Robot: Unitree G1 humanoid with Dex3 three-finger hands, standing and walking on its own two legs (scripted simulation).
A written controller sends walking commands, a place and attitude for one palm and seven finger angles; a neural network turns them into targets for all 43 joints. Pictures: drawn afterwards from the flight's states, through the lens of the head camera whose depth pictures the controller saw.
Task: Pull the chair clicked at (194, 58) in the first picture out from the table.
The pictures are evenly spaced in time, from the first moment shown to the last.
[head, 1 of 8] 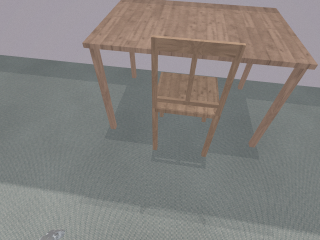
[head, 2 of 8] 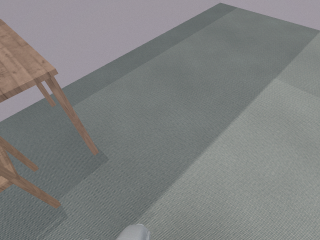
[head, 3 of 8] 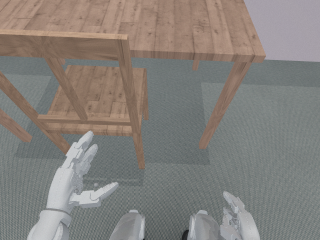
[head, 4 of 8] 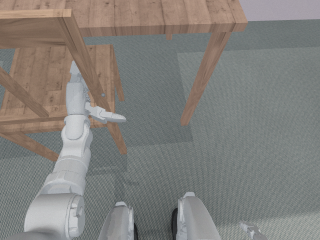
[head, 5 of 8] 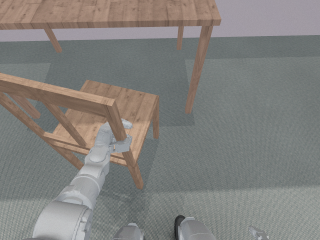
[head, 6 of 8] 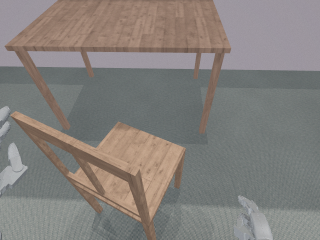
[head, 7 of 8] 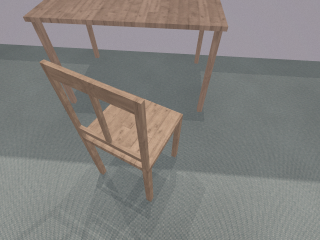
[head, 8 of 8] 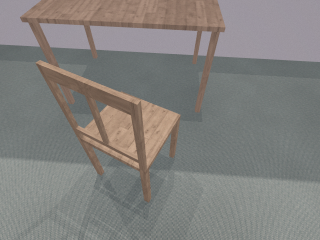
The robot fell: no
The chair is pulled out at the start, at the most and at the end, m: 0.00 0.57 0.57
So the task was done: yes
